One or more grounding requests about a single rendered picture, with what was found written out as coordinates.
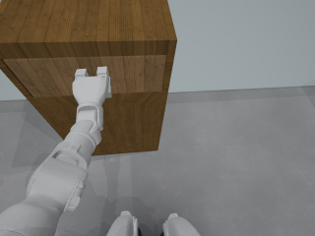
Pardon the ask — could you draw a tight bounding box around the drawer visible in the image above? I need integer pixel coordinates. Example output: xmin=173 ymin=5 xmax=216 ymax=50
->
xmin=3 ymin=55 xmax=166 ymax=97

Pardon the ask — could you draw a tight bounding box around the cabinet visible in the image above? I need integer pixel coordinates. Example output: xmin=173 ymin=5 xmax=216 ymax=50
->
xmin=0 ymin=0 xmax=177 ymax=156

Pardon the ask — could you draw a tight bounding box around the robot left upper arm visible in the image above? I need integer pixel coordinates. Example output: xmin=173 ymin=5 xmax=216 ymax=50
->
xmin=0 ymin=157 xmax=89 ymax=236

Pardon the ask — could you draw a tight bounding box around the robot left thigh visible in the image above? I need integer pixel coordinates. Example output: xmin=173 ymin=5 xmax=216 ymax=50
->
xmin=106 ymin=215 xmax=138 ymax=236

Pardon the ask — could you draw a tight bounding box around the robot right shin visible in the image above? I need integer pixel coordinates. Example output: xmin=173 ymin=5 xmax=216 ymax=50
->
xmin=167 ymin=213 xmax=178 ymax=221

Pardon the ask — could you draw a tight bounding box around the handle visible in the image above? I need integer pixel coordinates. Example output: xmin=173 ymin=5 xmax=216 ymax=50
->
xmin=106 ymin=77 xmax=112 ymax=98

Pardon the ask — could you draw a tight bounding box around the left robot hand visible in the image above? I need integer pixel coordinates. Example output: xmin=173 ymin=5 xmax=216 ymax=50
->
xmin=72 ymin=66 xmax=109 ymax=131

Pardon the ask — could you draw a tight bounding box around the left robot forearm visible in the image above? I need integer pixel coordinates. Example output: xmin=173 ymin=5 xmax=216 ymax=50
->
xmin=26 ymin=102 xmax=103 ymax=197

